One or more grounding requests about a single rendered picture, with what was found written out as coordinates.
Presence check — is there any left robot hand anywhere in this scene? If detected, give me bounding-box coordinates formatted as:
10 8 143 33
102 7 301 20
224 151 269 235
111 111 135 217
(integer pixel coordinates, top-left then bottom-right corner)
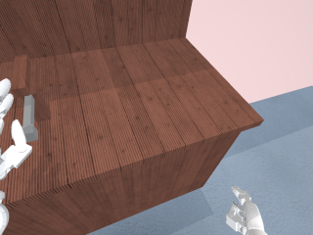
0 78 32 181

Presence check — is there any tap lever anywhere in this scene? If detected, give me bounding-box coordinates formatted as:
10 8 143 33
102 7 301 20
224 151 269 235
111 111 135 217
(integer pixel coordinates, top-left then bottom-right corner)
22 94 38 142

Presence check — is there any right robot hand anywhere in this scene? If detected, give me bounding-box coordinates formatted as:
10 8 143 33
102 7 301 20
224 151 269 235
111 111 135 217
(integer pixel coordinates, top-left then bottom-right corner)
226 185 265 235

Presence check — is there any counter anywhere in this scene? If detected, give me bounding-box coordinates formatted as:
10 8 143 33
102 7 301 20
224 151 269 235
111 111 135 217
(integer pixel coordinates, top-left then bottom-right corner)
0 0 264 235

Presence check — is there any robot left forearm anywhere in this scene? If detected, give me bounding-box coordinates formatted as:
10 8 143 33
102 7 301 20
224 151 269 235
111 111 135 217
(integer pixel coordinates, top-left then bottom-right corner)
0 190 10 235

